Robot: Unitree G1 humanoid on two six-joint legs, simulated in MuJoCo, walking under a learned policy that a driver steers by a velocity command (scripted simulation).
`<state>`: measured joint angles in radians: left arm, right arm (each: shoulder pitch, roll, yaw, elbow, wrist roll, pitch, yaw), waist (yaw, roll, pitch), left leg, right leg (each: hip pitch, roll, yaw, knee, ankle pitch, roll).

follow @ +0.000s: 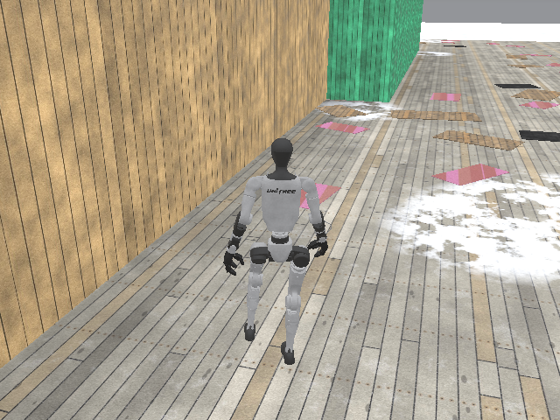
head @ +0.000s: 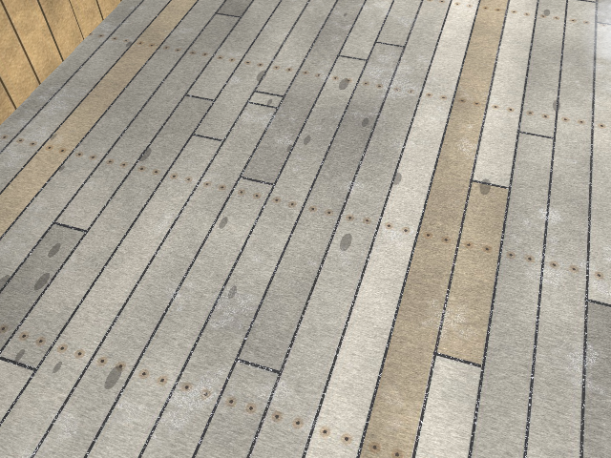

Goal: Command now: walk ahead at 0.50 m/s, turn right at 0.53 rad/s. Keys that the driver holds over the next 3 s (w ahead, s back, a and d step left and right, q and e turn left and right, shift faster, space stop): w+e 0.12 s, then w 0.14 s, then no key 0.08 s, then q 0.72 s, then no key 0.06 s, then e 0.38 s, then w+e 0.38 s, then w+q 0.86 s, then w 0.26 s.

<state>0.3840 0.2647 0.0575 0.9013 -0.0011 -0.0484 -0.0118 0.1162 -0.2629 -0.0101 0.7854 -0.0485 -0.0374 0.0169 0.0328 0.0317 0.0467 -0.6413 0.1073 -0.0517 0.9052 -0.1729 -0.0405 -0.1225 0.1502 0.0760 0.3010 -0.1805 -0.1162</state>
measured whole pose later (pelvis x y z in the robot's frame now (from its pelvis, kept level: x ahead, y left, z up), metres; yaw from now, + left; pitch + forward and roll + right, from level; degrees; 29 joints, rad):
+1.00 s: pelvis +0.29 +0.02 +0.00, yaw +9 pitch +0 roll +0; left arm 0.19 0.25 0.03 0.79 0.03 0.01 0.04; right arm 0.20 -0.30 -0.08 0.81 -0.01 0.09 0.02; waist 0.00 0.03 0.07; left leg -0.42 -0.01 -0.01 0.96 -0.44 -0.03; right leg -0.25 -0.04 -0.13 0.42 -0.17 -0.03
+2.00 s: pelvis +0.34 +0.01 +0.00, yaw -8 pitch +1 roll +0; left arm 0.41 0.25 0.05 0.89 0.01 -0.04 -0.01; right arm 0.18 -0.31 -0.06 0.81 -0.04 -0.01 0.05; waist 0.02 0.05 0.01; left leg -0.63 0.08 0.03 0.89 -0.13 -0.03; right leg 0.07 0.08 0.06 0.19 -0.26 -0.08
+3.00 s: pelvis +0.91 +0.00 +0.00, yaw +19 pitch +1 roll +0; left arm 0.37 0.26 0.03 0.86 0.02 -0.10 -0.01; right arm 0.20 -0.30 -0.06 0.80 -0.04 -0.02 0.04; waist 0.03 0.05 0.02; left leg -0.57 0.00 -0.09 1.01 -0.24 0.04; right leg -0.13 0.03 -0.06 0.30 -0.20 -0.04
